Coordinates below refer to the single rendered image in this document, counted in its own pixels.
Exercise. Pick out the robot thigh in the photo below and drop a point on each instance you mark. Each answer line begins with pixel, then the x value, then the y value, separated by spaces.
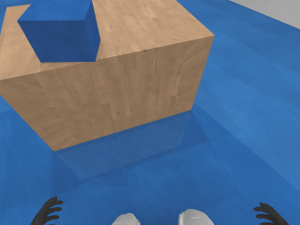
pixel 194 217
pixel 126 219

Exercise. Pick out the robot right thigh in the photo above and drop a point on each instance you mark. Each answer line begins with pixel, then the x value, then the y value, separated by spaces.
pixel 194 217

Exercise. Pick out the pedestal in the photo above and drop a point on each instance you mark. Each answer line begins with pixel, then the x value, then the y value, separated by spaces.
pixel 150 62

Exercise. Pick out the robot left hand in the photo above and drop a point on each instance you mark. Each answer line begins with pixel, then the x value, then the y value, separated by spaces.
pixel 42 216

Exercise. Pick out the robot left thigh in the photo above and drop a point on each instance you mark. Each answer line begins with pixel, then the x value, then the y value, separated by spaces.
pixel 126 219

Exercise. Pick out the robot right hand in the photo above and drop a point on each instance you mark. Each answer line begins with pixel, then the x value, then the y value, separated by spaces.
pixel 273 216

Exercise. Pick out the carton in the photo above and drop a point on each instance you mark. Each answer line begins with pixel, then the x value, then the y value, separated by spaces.
pixel 62 31

